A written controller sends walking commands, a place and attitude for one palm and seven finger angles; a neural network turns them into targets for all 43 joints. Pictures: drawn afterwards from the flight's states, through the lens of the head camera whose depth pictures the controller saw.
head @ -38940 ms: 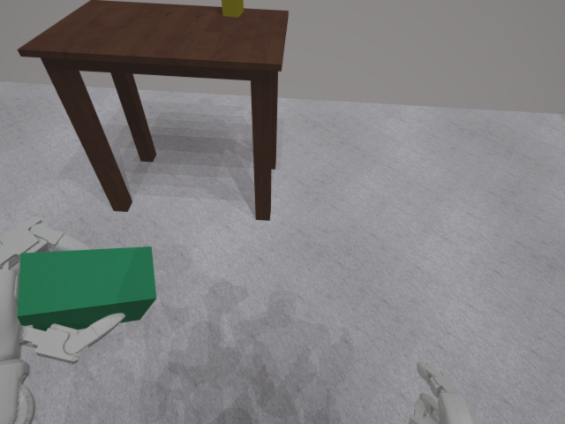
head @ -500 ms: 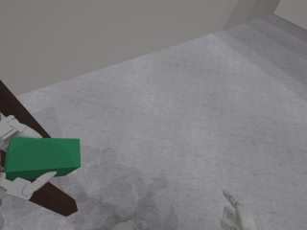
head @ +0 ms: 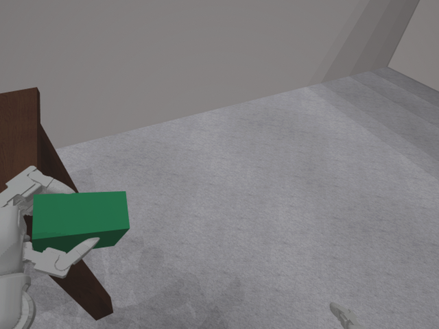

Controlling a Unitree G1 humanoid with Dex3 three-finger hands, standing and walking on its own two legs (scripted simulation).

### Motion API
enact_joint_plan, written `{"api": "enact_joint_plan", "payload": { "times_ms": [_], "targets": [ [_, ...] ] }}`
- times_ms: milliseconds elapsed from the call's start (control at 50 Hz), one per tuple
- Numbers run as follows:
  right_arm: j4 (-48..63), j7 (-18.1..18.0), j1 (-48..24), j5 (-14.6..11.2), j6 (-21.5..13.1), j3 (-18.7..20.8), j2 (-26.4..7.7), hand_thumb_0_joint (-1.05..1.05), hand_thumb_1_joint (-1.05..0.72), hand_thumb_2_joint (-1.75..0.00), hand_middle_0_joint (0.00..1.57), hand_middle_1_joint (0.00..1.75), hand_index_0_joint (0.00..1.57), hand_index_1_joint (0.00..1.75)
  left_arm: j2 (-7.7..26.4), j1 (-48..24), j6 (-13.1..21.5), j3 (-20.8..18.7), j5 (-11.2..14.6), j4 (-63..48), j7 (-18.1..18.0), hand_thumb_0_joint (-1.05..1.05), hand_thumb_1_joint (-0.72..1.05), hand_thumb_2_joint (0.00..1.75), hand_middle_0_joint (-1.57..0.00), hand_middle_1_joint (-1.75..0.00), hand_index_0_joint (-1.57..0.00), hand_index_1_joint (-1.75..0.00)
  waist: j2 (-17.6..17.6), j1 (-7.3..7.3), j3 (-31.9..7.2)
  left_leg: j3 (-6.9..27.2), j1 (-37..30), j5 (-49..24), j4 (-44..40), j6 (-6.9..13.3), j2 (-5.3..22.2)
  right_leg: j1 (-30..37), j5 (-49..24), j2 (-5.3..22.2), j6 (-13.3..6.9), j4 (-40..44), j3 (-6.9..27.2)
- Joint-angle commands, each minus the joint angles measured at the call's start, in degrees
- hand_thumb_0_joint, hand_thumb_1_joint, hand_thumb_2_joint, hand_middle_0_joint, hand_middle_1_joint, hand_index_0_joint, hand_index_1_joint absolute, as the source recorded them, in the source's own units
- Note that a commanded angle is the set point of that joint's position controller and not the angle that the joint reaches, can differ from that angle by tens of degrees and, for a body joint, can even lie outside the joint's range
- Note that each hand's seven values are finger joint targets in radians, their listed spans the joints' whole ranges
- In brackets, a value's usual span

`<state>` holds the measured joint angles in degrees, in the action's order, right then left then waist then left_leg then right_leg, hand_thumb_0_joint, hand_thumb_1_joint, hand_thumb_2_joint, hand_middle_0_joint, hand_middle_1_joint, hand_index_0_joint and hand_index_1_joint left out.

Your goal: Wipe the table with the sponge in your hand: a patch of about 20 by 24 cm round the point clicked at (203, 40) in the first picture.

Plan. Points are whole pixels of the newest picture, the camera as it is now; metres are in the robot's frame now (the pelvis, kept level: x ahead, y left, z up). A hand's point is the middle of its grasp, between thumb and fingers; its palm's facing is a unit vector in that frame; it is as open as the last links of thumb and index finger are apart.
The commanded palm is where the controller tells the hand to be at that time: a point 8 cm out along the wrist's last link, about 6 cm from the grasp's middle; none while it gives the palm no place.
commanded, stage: stop stepping back and stand still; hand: left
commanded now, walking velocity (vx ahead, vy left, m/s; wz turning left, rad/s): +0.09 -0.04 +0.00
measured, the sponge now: (93, 222) +0.23 +0.22 +0.14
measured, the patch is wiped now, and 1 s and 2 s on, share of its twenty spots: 0.95 0.95 0.95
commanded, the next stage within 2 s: come to a stop and stand still in 0.50 s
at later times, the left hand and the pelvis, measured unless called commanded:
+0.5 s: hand (77, 196) +0.25 +0.24 +0.16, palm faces +0.39 -0.83 -0.39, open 9.6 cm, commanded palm +0.20 +0.28 +0.18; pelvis +0.04 +0.00 +0.01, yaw +0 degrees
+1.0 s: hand (75, 201) +0.25 +0.25 +0.15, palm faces +0.24 -0.87 -0.44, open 9.6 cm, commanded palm +0.19 +0.30 +0.18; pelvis +0.02 +0.02 +0.01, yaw -2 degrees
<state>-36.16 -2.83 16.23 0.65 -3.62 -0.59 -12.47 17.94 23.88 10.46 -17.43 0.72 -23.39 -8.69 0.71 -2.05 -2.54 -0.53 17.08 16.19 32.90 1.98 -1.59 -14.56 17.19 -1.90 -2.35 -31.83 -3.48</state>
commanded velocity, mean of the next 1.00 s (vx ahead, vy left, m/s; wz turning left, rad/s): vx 0.00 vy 0.00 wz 0.00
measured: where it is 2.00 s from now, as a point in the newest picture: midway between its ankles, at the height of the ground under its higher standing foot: outside the picture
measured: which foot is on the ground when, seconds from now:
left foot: down 0.00-1.00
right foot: down 0.00-1.00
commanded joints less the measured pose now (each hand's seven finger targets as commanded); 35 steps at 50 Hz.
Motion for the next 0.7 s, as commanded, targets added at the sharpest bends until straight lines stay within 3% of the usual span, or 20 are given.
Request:
{"api": "enact_joint_plan", "payload": {
  "times_ms": [0, 20, 60, 100, 140, 160, 180, 200, 240, 280, 340, 400, 620, 640, 660, 680],
  "targets": [
    [9.65, -1.27, -8.53, -0.39, -3.86, 1.83, -6.08, 0.0, -0.9, -0.9, 0.2, 0.3, 0.2, 0.3, 12.37, -8.89, 3.8, -7.23, 0.44, -12.41, -0.75, 0.0, 0.1, 1.3, -1.2, -1.6, -1.2, -1.6, 12.94, 1.87, 3.8, 27.2, 4.16, 32.28, -26.2, 5.5, 16.16, -5.36, 8.74, -0.29, 2.97, -8.27, 3.96],
    [10.33, -1.2, -8.46, -0.32, -4.0, 1.78, -5.05, 0.0, -0.9, -0.9, 0.2, 0.3, 0.2, 0.3, 12.11, -8.55, 3.59, -7.08, 0.2, -12.83, -0.38, 0.0, 0.1, 1.3, -1.2, -1.6, -1.2, -1.6, 10.81, 1.82, 5.4, 27.4, 7.25, 32.09, -27.06, 5.95, 16.66, -3.58, 5.96, 0.32, 2.84, -10.11, 4.07],
    [10.53, -1.22, -8.18, 0.07, -4.59, 1.78, -4.45, 0.0, -0.9, -0.9, 0.2, 0.3, 0.2, 0.3, 13.31, -7.25, 4.43, -8.6, -0.01, -14.88, -0.18, 0.0, 0.1, 1.3, -1.2, -1.6, -1.2, -1.6, 6.2, 1.08, 3.03, 20.48, 7.01, 20.86, -22.8, 4.82, 14.35, 1.9, 3.13, 1.92, 2.72, -2.52, 3.81],
    [10.3, -0.85, -7.28, -0.23, -4.8, 1.89, -5.01, 0.0, -0.9, -0.9, 0.2, 0.3, 0.2, 0.3, 12.32, -3.67, 4.56, -8.42, -0.07, -13.55, -0.18, 0.0, 0.1, 1.3, -1.2, -1.6, -1.2, -1.6, 5.33, 1.25, -0.02, 11.99, 6.63, 9.17, -16.39, 2.12, 10.04, 9.1, -2.16, 2.54, 2.11, 7.27, 3.88],
    [9.84, -0.36, -6.78, -0.07, -5.18, 1.97, -5.67, 0.0, -0.9, -0.9, 0.2, 0.3, 0.2, 0.3, 12.05, -1.81, 4.8, -8.96, 0.28, -11.75, -0.18, 0.0, 0.1, 1.3, -1.2, -1.6, -1.2, -1.6, 5.44, 1.5, -2.52, 7.75, 5.45, -1.44, -11.78, -0.07, 6.8, 11.61, -9.97, 4.69, 1.03, 7.73, 6.48],
    [9.8, -0.03, -6.32, -0.48, -5.21, 2.24, -5.62, 0.0, -0.9, -0.9, 0.2, 0.3, 0.2, 0.3, 11.33, -1.19, 4.69, -8.27, 0.61, -11.14, -0.07, 0.0, 0.1, 1.3, -1.2, -1.6, -1.2, -1.6, -0.24, 1.31, -4.95, 5.78, 3.57, -6.44, -7.13, -0.46, 5.57, 11.84, -12.95, 6.35, 0.14, 8.33, 10.44],
    [9.68, 0.13, -6.52, -0.6, -5.14, 2.47, -5.75, 0.0, -0.9, -0.9, 0.2, 0.3, 0.2, 0.3, 11.41, -0.48, 4.54, -8.12, 1.05, -10.59, 0.03, 0.0, 0.1, 1.3, -1.2, -1.6, -1.2, -1.6, -3.37, 1.44, -5.95, 4.16, 1.12, -9.49, -3.34, -0.92, 4.58, 10.3, -16.55, 8.87, -0.97, 9.87, 13.93],
    [9.53, 0.22, -6.57, -0.67, -4.94, 2.52, -5.76, 0.0, -0.9, -0.9, 0.2, 0.3, 0.2, 0.3, 11.28, -0.69, 4.53, -7.93, 1.36, -10.98, 0.03, 0.0, 0.1, 1.3, -1.2, -1.6, -1.2, -1.6, -3.99, 1.66, -6.37, 3.27, 0.1, -11.2, -1.5, -1.4, 3.87, 9.86, -21.37, 10.58, -2.02, 9.95, 15.25],
    [9.32, 0.24, -7.63, -0.74, -4.38, 2.3, -5.99, 0.0, -0.9, -0.9, 0.2, 0.3, 0.2, 0.3, 12.2, -1.21, 4.37, -8.65, 1.52, -10.59, -0.08, 0.0, 0.1, 1.3, -1.2, -1.6, -1.2, -1.6, -2.12, 1.67, -6.35, 2.55, -1.61, -14.67, -1.77, -1.88, 3.79, 9.65, -29.53, 10.88, -1.53, 8.51, 14.01],
    [9.57, 0.01, -8.01, -0.88, -3.63, 2.05, -5.6, 0.0, -0.9, -0.9, 0.2, 0.3, 0.2, 0.3, 12.21, -1.3, 4.36, -8.42, 1.55, -10.95, -0.07, 0.0, 0.1, 1.3, -1.2, -1.6, -1.2, -1.6, -1.23, 1.48, -6.9, 2.69, -4.3, -21.95, -3.67, -1.52, 4.35, 9.89, -32.82, 8.68, 0.48, 6.59, 10.08],
    [10.28, -0.46, -9.42, -0.99, -2.76, 2.04, -5.62, 0.0, -0.9, -0.9, 0.2, 0.3, 0.2, 0.3, 13.56, -1.46, 4.08, -9.44, 1.68, -12.04, -0.1, 0.0, 0.1, 1.3, -1.2, -1.6, -1.2, -1.6, -0.15, 1.17, -7.59, 3.22, -8.08, -29.25, -4.36, -1.12, 5.36, 8.61, -33.04, 6.49, 2.37, 6.59, 7.84],
    [11.03, -0.57, -9.22, -1.03, -2.42, 2.2, -5.71, 0.0, -0.9, -0.9, 0.2, 0.3, 0.2, 0.3, 13.14, -2.3, 4.41, -8.59, 1.64, -15.58, -0.19, 0.0, 0.1, 1.3, -1.2, -1.6, -1.2, -1.6, 2.39, 1.26, -8.69, 3.88, -9.08, -31.58, -5.03, -1.21, 5.7, 9.51, -31.46, 5.82, 2.11, 6.37, 7.25],
    [12.25, -1.01, -8.73, -0.96, -1.63, 2.18, -6.09, 0.0, -0.9, -0.9, 0.2, 0.3, 0.2, 0.3, 11.6, -1.53, 3.2, -7.3, 1.93, -13.04, -0.22, 0.0, 0.1, 1.3, -1.2, -1.6, -1.2, -1.6, 3.23, 1.38, -6.49, 4.67, -7.02, -23.81, -8.93, -1.49, 6.16, 8.46, -23.2, 4.55, 2.39, 9.88, 7.09],
    [17.79, -1.95, -0.87, -4.26, -3.49, -6.04, -4.3, 0.0, -0.9, -0.9, 0.2, 0.3, 0.2, 0.3, 50.77, -60.13, 10.97, -25.88, -0.74, -31.64, -0.57, 0.0, 0.1, 1.3, -1.2, -1.6, -1.2, -1.6, 12.93, 4.93, 8.54, 6.09, 12.11, -10.77, -12.94, -1.11, 6.41, 6.58, -4.05, 2.15, 4.37, 5.81, 5.21],
    [12.97, 0.33, -9.32, -3.48, -7.06, -1.68, -0.17, 0.0, -0.9, -0.9, 0.2, 0.3, 0.2, 0.3, 26.16, -41.17, 8.77, -21.81, -0.36, -2.53, 0.66, 0.0, 0.1, 1.3, -1.2, -1.6, -1.2, -1.6, 2.67, 0.5, 4.88, 4.06, 3.39, -2.07, -9.8, -0.96, 8.34, -6.01, 4.41, 3.17, 2.12, 8.52, 3.6],
    [12.02, 1.33, -6.85, -1.07, -7.9, -0.21, -3.45, 0.0, -0.9, -0.9, 0.2, 0.3, 0.2, 0.3, 18.65, -27.4, 8.35, -13.81, -0.14, 4.02, 1.93, 0.0, 0.1, 1.3, -1.2, -1.6, -1.2, -1.6, 3.49, 0.66, 3.23, 2.43, -3.59, -3.32, -7.93, -1.75, 5.59, -5.45, -2.78, 3.01, 0.19, 11.07, 9.1]
  ]
}}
